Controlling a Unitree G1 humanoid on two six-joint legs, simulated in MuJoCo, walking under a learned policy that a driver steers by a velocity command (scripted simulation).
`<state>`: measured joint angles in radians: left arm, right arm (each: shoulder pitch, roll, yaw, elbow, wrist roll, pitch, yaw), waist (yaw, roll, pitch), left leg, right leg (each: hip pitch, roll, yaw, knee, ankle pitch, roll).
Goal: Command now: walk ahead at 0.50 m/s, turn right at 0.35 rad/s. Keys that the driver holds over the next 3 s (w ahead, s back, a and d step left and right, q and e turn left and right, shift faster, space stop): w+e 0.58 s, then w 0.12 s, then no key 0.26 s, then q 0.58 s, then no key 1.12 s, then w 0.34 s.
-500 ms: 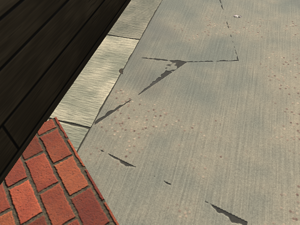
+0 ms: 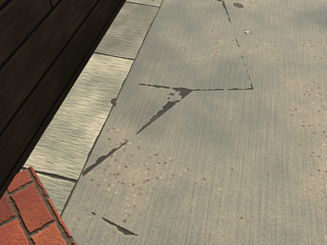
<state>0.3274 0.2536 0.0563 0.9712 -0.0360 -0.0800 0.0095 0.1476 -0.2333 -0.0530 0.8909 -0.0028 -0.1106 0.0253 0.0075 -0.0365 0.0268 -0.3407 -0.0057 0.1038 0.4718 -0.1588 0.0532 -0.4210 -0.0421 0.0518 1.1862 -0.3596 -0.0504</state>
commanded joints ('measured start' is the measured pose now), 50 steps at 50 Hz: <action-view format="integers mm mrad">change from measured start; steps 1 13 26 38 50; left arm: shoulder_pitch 47 -279 18 16 69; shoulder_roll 43 9 154 138 147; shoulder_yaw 26 19 75 50 31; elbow -49 -193 -218 -203 -164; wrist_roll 0 18 22 28 21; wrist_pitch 17 29 4 3 48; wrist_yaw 7 -38 -39 4 6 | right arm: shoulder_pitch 32 167 -2 -180 41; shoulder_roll -71 -156 -144 -80 -129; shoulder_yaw -17 -41 -21 -13 -12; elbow -10 51 -102 -150 -84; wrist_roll -12 -5 50 -6 7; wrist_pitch -17 8 -61 -5 21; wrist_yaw -1 -52 -20 -16 6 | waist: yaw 2 -71 75 55 -27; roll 139 61 0 -37 137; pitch -49 73 -182 -15 -286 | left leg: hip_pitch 153 335 -484 -188 407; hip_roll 267 282 78 52 345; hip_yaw -240 53 -194 -99 -534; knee -320 -343 872 127 -62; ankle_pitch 41 254 -245 317 486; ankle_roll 123 101 -15 -81 254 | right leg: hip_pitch -153 -339 629 202 -131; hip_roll -104 -80 -230 -48 42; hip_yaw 57 -33 500 87 90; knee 10 -444 -896 -943 59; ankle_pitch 102 428 224 598 -275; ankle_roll -11 2 -304 -154 98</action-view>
